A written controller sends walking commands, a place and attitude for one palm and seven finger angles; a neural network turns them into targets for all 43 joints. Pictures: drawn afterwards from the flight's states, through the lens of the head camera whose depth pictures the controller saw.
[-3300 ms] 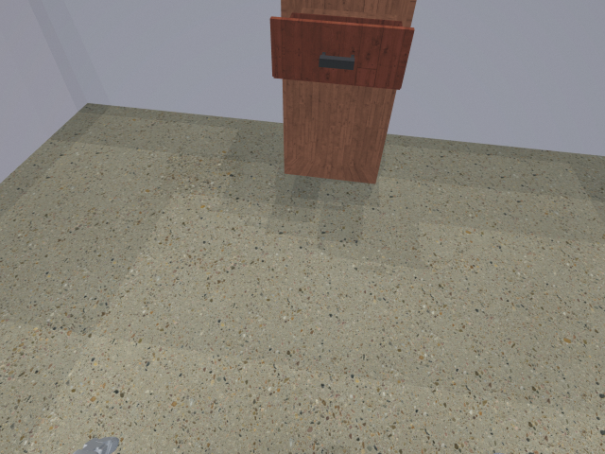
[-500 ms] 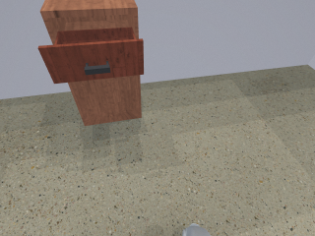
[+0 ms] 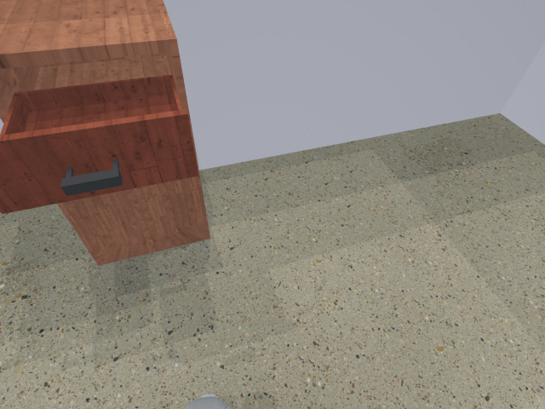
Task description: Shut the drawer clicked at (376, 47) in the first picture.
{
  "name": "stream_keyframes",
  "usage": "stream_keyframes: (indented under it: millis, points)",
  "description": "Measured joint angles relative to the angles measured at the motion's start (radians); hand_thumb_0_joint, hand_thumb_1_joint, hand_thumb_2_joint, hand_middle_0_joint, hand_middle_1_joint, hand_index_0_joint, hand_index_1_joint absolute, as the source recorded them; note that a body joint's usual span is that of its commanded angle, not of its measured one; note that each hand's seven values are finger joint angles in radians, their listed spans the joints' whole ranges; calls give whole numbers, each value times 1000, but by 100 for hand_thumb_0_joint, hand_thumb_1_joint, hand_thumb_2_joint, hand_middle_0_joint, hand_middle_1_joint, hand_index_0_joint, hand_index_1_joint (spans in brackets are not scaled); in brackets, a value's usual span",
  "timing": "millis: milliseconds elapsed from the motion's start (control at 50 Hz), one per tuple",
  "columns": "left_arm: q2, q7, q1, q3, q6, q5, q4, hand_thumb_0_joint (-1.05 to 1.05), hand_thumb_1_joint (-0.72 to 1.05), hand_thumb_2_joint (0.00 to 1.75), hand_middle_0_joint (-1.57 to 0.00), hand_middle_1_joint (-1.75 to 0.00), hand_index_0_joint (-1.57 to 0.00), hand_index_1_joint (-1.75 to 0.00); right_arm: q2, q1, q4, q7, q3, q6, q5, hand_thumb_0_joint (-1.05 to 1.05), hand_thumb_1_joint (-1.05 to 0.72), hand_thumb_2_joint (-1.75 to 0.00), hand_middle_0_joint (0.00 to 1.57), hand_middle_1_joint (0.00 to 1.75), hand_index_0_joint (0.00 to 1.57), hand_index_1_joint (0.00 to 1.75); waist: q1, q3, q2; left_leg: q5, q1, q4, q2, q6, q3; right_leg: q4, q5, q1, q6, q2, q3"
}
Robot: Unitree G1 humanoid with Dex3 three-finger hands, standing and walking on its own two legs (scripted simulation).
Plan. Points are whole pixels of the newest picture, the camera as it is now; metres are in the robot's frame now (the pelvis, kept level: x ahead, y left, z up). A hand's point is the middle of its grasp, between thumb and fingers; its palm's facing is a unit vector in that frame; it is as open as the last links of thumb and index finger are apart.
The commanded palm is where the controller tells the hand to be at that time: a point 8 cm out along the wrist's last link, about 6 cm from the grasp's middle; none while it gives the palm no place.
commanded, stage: turn to face it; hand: left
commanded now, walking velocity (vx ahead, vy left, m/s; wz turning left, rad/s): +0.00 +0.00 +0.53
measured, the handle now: (93, 174) +0.55 +0.40 -0.01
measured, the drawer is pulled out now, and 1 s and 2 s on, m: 0.30 0.30 0.30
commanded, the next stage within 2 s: take the last steps up to it in 0.60 s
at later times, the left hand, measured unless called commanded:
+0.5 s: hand out of the picture +0.10 +0.22 -0.17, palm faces +0.23 -0.95 -0.22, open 7.4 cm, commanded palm none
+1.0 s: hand out of the picture -0.03 +0.17 -0.18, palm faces +0.43 -0.88 -0.18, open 7.3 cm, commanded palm none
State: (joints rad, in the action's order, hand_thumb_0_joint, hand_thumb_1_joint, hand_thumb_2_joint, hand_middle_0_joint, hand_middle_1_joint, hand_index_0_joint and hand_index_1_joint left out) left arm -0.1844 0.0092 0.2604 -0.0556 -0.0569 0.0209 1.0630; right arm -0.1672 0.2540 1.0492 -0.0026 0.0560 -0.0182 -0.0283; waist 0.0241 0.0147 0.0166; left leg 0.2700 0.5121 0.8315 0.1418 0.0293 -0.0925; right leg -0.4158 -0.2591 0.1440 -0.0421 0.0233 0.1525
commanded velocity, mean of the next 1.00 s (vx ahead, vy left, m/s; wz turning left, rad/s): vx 0.10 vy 0.01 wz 0.26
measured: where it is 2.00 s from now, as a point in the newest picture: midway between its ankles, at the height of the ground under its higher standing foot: (245, 394)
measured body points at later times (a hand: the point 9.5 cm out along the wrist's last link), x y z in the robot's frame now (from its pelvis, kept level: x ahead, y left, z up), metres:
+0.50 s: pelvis +0.07 +0.02 +0.00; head +0.08 +0.03 +0.45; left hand +0.08 +0.27 -0.15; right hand +0.17 -0.20 -0.15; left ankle +0.12 +0.11 -0.74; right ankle +0.11 -0.11 -0.70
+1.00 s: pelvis +0.07 +0.02 +0.00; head +0.07 +0.03 +0.45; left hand -0.05 +0.22 -0.16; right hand +0.22 -0.19 -0.14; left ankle +0.02 +0.12 -0.74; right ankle +0.11 -0.11 -0.74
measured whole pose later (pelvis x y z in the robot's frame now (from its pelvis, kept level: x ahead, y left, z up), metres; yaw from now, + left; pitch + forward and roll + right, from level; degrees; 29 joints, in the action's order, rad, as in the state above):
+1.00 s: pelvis +0.07 +0.02 +0.00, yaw +19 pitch -1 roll -1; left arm -0.18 0.00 0.39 -0.05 -0.01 0.02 1.07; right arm -0.19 0.22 1.02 0.01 0.05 0.01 -0.02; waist -0.06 0.00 -0.01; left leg 0.37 0.19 0.51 0.04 0.00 -0.07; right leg -0.49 -0.26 0.21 0.01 -0.08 0.15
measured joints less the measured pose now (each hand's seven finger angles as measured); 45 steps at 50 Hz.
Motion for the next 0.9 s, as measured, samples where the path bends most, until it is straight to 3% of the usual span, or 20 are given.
stream_keyframes:
  millis: [80,100,140,200,260,400,520,560,580,660,740,820,900]
  points:
    - [0,1,41,7,13,-1,21,0,93,90,-20,-30,-20,-30,-21,-25,-16,6,-8,-10,4,2,-94,-90,20,30,20,30,-21,6,-15,-67,-90,-182,-42,-21,-16,-52,-80,-53,35,-21,26]
    - [0,1,54,7,19,-3,22,0,92,90,-20,-30,-20,-30,-26,-25,-23,7,-11,-15,3,1,-94,-90,20,30,20,30,-26,6,-20,-110,-119,-221,-53,-46,-17,-102,-116,-47,45,-31,31]
    - [-8,4,57,6,40,-9,26,0,92,90,-20,-30,-20,-30,-19,-37,-34,2,-19,-18,0,1,-93,-90,20,30,20,30,-32,18,-52,-66,-116,-180,-83,-93,-25,-312,-218,24,52,-60,-1]
    - [-11,7,41,4,64,-8,25,0,92,90,-20,-30,-20,-30,-5,-47,-46,-9,-31,-11,3,1,-92,-90,20,30,20,30,-34,26,-66,-43,-140,-205,-112,-107,-23,-610,-267,165,58,-59,-65]
    - [-8,3,15,1,72,-6,5,1,92,90,-20,-30,-20,-30,8,-50,-48,-13,-38,0,7,0,-92,-90,20,30,20,30,-39,30,-64,-84,-174,-287,-140,-111,-10,-672,-194,256,71,-77,-95]
    - [4,11,-16,-5,90,-3,-51,0,91,90,-20,-30,-20,-30,3,-49,-61,-8,-22,27,8,0,-93,-90,20,30,20,30,-27,14,-36,-133,-207,-382,-176,-113,34,-543,-140,303,93,-91,-132]
    - [10,17,-31,-3,91,-5,-80,0,91,90,-20,-30,-20,-30,-6,-42,-69,-2,-8,47,2,0,-91,-90,20,30,20,30,-9,6,-7,-130,-195,-366,-186,-92,73,-360,-144,224,84,-64,-126]
    - [13,19,-29,0,82,-7,-89,0,91,90,-20,-30,-20,-30,-10,-35,-68,-1,-5,51,4,0,-91,-90,20,30,20,30,-8,3,1,-122,-181,-343,-190,-80,84,-241,-88,165,79,-52,-120]
    - [12,20,-23,3,74,-6,-95,0,91,90,-20,-30,-20,-30,-10,-30,-69,1,-3,53,8,0,-91,-90,20,30,20,30,-11,-2,-2,-113,-168,-321,-197,-72,87,-157,-43,129,71,-53,-122]
    - [31,20,-14,16,64,-1,-97,0,91,90,-20,-30,-20,-30,-26,-23,-57,5,11,76,10,0,-91,-90,20,30,20,30,-13,2,27,113,-92,-62,-187,-32,102,-136,-19,108,20,-48,-80]
    - [41,20,-3,19,58,-1,-96,0,91,90,-20,-30,-20,-30,-35,-23,-46,7,15,81,9,0,-91,-90,20,30,20,30,-16,13,21,129,-53,170,-155,-4,90,-82,3,76,10,-60,-48]
    - [38,14,13,17,41,3,-82,1,92,90,-20,-30,-20,-30,-37,-20,-32,9,12,77,5,0,-91,-90,20,30,20,30,-30,17,6,144,-108,115,-117,9,77,-49,19,58,14,-74,-22]
    - [25,2,53,15,28,9,-55,0,92,90,-20,-30,-20,-30,-34,-27,-21,17,5,68,3,1,-91,-90,20,30,20,30,-60,10,-15,175,-180,-26,-99,-6,55,-32,25,53,24,-91,-7]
